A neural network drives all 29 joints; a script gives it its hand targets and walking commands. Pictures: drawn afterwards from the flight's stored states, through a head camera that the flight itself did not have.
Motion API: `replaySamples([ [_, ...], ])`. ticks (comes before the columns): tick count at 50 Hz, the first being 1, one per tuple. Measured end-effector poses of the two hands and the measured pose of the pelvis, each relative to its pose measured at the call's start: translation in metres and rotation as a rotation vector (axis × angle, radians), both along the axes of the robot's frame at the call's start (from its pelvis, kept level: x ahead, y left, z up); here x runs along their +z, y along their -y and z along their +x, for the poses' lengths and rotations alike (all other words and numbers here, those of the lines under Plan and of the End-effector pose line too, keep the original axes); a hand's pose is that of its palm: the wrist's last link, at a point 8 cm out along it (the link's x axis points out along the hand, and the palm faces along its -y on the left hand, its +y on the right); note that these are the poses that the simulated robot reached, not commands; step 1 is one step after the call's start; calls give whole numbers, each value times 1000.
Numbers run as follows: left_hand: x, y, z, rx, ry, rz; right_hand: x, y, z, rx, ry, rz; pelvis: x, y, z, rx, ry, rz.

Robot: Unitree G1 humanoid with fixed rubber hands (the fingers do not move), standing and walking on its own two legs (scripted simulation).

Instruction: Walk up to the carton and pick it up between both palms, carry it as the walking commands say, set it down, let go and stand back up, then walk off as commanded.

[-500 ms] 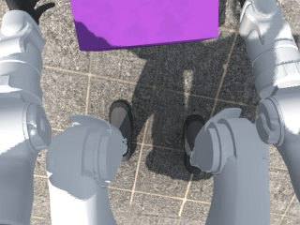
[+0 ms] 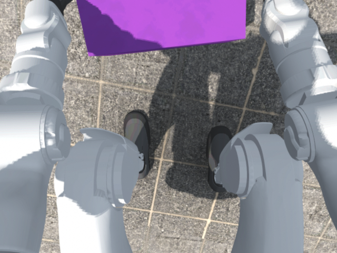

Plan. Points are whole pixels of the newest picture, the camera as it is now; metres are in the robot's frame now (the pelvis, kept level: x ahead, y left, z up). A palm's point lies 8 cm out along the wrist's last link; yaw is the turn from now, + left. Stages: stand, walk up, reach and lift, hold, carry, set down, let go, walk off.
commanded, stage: reach and lift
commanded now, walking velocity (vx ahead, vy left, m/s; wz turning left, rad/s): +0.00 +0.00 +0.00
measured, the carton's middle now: (162, 12) +0.51 +0.05 -0.29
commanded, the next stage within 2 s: none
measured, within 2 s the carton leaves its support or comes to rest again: leaves its support in 0.80 s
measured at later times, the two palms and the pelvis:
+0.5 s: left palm (47, 2) +0.51 +0.25 -0.20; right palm out of the picture +0.54 -0.13 -0.20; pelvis -0.01 +0.00 +0.00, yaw -1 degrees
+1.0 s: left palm out of the picture +0.51 +0.24 -0.15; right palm out of the picture +0.53 -0.14 -0.16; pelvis -0.03 +0.00 +0.00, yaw -1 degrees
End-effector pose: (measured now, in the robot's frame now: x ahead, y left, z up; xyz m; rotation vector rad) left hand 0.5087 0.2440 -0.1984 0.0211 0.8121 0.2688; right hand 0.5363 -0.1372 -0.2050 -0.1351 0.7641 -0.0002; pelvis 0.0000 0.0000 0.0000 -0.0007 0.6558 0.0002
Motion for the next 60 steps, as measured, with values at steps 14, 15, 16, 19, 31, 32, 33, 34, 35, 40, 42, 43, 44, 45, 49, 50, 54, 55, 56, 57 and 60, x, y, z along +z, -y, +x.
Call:
replaySamples([
  [14,0,-1,-3,22,4,9,2,-4,0,-11,-22,-26,2,-3,-5,-8,17,-2],
  [15,0,-1,-3,24,3,8,2,-4,0,-11,-25,-27,2,-3,-5,-9,19,-2],
  [16,0,0,-3,19,3,0,3,-6,0,-5,-29,-22,1,-3,-6,-9,22,-2],
  [19,1,0,-2,16,-3,-2,3,-6,1,-10,-38,-27,0,-4,-7,-10,30,0],
  [31,3,-1,-1,-12,-22,1,2,-5,1,-15,-51,-6,-4,-4,-5,-9,32,2],
  [32,3,-1,-1,-14,-23,3,3,-5,1,-15,-51,-7,-4,-4,-5,-9,31,3],
  [33,4,-1,-1,-15,-23,5,3,-5,0,-14,-51,-10,-4,-3,-5,-9,32,4],
  [34,5,0,-1,-16,-23,7,3,-4,0,-14,-51,-13,-4,-3,-5,-9,34,5],
  [35,6,1,-1,-18,-21,10,3,-4,-1,-15,-50,-15,-4,-2,-5,-10,39,6],
  [40,12,4,2,-21,6,22,5,-1,-4,-29,-25,-14,-1,0,-15,-15,109,10],
  [42,17,5,2,-13,19,22,7,-1,-7,-32,-20,-15,-1,1,-17,-18,114,11],
  [43,20,6,1,-4,26,18,9,0,-8,-34,-21,-19,-1,2,-18,-18,118,12],
  [44,23,7,0,6,34,12,12,0,-8,-34,-20,-26,-1,3,-19,-18,125,12],
  [45,27,8,0,15,45,5,16,1,-9,-33,-16,-34,-1,3,-20,-18,131,11],
  [49,42,9,0,35,80,-26,37,2,-6,-33,1,-58,1,5,-26,-21,154,7],
  [50,45,8,0,36,85,-31,42,1,-4,-32,4,-63,2,5,-27,-22,157,6],
  [54,55,4,2,21,92,-30,59,-3,7,-29,11,-72,7,4,-29,-23,159,-3],
  [55,57,2,3,17,93,-28,62,-5,9,-29,12,-72,9,3,-29,-22,157,-5],
  [56,58,1,3,13,92,-27,64,-6,11,-29,12,-72,11,2,-29,-20,156,-7],
  [57,59,-1,3,10,92,-26,66,-8,12,-30,12,-71,12,1,-28,-18,154,-9],
  [60,62,-4,3,10,89,-24,67,-11,13,-33,7,-68,18,-2,-26,-11,149,-14],
])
